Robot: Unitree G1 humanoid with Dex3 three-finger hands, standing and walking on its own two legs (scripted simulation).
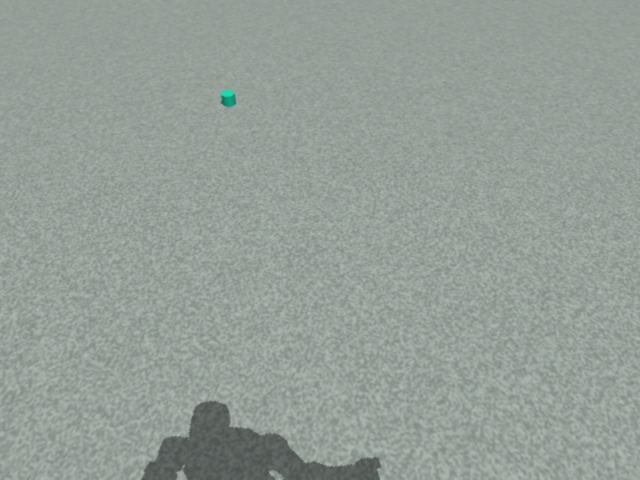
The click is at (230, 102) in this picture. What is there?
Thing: low tin
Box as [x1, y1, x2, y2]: [221, 90, 235, 106]
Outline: 223,91 221,93 223,104 226,106 233,105 235,103 233,91
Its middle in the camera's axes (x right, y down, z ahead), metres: -0.55 -0.87 +2.38
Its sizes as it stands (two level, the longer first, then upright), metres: 0.079 0.079 0.064
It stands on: the floor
